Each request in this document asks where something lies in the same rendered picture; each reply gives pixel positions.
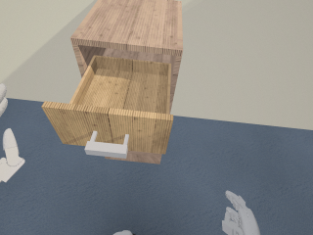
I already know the cabinet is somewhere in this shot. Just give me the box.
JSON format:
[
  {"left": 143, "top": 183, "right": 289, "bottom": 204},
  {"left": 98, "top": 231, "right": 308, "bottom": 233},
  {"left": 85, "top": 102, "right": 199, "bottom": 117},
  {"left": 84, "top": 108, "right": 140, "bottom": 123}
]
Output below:
[{"left": 70, "top": 0, "right": 183, "bottom": 165}]

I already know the handle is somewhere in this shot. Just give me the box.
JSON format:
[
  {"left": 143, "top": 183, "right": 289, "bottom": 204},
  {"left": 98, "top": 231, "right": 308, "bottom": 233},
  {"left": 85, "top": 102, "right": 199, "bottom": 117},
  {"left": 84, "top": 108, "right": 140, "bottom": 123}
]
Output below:
[{"left": 84, "top": 130, "right": 129, "bottom": 159}]

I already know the robot right hand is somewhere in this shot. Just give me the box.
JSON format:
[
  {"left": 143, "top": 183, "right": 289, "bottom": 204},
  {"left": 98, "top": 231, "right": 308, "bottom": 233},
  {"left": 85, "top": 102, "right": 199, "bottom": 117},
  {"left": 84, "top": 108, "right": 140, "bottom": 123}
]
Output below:
[{"left": 222, "top": 190, "right": 261, "bottom": 235}]

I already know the robot left hand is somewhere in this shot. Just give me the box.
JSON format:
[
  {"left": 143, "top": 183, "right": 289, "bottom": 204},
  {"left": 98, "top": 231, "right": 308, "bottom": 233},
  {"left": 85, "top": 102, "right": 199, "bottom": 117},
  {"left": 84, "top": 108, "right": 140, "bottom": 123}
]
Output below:
[{"left": 0, "top": 83, "right": 25, "bottom": 183}]

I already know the drawer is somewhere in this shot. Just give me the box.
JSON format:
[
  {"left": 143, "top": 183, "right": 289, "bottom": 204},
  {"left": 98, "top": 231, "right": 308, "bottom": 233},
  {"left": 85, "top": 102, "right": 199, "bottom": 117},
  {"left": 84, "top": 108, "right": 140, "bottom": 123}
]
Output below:
[{"left": 41, "top": 55, "right": 174, "bottom": 155}]

